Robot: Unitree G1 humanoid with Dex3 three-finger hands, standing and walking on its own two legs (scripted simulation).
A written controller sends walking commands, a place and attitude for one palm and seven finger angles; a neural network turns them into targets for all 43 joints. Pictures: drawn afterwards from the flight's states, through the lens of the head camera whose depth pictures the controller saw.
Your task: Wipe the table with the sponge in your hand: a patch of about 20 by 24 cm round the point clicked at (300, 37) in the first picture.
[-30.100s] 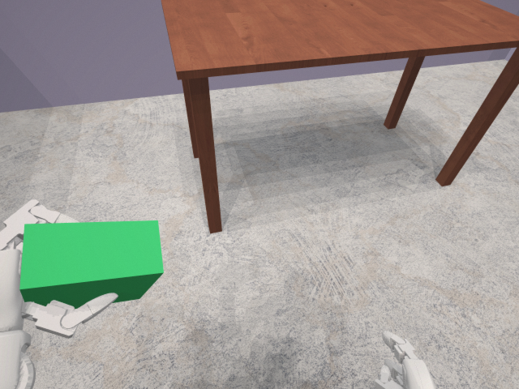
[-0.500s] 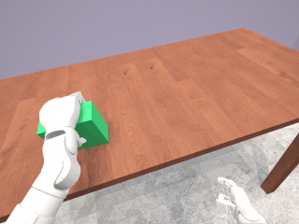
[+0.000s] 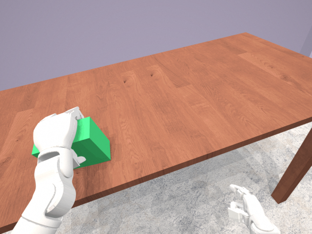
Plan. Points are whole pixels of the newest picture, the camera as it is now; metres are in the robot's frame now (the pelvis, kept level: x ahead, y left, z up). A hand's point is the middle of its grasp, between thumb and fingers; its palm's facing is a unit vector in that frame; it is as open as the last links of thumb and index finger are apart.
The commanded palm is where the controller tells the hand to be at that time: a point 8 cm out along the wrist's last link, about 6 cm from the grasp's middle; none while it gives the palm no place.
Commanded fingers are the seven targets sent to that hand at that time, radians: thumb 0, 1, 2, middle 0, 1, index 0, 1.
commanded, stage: slide back across to the middle lane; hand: left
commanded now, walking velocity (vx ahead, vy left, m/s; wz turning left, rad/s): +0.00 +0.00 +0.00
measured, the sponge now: (80, 150) +0.29 +0.24 +0.11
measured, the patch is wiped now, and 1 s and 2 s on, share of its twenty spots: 1.00 1.00 1.00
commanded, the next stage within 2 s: wipe forward along the middle lane in 0.54 s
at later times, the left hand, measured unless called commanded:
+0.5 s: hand (52, 145) +0.25 +0.26 +0.18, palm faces +0.28 -0.19 -0.94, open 10.2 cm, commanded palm +0.20 +0.28 +0.22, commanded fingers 0.00 0.10 1.30 -1.20 -1.60 -1.20 -1.60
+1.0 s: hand (42, 146) +0.26 +0.30 +0.16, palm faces +0.03 -0.05 -1.00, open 10.2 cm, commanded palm +0.23 +0.31 +0.20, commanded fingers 0.00 0.10 1.30 -1.20 -1.60 -1.20 -1.60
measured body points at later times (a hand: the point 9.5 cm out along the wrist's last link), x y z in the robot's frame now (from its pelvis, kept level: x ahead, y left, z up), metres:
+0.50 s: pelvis -0.01 +0.00 +0.00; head -0.04 -0.05 +0.45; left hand +0.23 +0.27 +0.23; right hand +0.24 -0.21 -0.07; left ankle +0.00 +0.12 -0.73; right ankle -0.03 -0.09 -0.73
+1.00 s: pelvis -0.02 -0.01 +0.00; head -0.05 -0.06 +0.45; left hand +0.25 +0.30 +0.21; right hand +0.21 -0.22 -0.09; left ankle +0.00 +0.12 -0.73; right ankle -0.03 -0.09 -0.73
